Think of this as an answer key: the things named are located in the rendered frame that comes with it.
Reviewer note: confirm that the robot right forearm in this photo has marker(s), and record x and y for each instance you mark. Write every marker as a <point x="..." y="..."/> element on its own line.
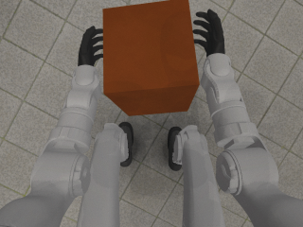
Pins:
<point x="233" y="128"/>

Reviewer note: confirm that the right robot shin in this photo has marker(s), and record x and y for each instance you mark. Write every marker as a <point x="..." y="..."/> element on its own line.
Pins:
<point x="187" y="128"/>

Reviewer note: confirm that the robot left hand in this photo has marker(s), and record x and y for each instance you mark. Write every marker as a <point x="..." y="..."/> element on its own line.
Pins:
<point x="87" y="50"/>

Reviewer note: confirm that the robot right upper arm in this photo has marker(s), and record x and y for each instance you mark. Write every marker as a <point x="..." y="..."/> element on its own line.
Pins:
<point x="250" y="176"/>

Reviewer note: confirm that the robot shin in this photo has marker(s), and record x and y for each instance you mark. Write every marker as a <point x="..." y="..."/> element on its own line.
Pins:
<point x="187" y="128"/>
<point x="112" y="126"/>

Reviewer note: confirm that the robot right hand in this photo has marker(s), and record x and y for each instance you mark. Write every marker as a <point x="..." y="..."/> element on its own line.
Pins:
<point x="214" y="36"/>

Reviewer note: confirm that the robot left upper arm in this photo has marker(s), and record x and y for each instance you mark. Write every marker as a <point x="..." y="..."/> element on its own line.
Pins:
<point x="57" y="179"/>

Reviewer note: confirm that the robot left forearm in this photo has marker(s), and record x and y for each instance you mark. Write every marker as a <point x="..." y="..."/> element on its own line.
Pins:
<point x="72" y="133"/>

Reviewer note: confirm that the left robot shin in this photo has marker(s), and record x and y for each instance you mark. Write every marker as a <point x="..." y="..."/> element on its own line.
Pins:
<point x="112" y="126"/>

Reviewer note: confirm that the carton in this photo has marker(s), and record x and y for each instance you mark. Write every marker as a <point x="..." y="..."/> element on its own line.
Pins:
<point x="149" y="57"/>

